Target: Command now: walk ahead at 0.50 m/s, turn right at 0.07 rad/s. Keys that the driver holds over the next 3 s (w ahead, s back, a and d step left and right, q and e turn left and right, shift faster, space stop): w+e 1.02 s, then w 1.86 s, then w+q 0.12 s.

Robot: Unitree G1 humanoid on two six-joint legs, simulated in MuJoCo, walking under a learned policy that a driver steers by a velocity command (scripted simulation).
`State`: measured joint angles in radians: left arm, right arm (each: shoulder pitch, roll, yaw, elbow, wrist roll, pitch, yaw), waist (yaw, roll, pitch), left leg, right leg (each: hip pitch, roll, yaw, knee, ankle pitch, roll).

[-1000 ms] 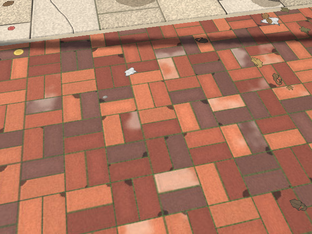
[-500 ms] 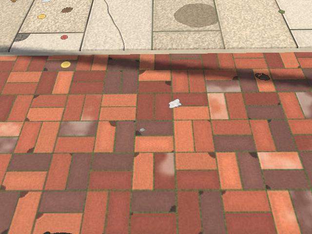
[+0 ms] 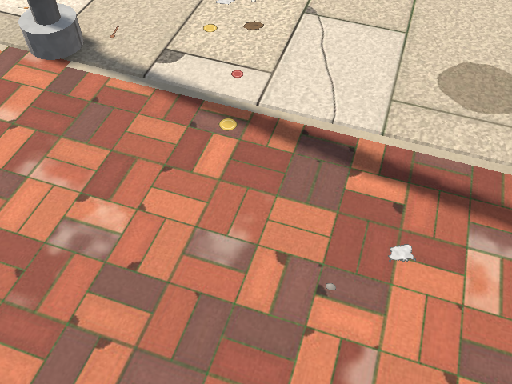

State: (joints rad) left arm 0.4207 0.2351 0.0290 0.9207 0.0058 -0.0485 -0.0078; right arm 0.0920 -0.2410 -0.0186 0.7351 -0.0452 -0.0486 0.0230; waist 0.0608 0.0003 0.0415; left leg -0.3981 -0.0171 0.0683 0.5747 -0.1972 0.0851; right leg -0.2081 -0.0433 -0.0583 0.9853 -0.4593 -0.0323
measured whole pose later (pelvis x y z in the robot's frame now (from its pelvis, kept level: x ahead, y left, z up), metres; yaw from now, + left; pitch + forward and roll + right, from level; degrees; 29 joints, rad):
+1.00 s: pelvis +0.54 -0.10 -0.01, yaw -33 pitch +2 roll -1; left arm 0.44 0.31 0.08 0.87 0.01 -0.04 0.00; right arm 0.04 -0.26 -0.01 0.70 -0.04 -0.07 0.01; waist 0.09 0.00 0.03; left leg -0.47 0.00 -0.01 0.52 -0.08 0.01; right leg -0.02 0.14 0.22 0.54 -0.47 -0.09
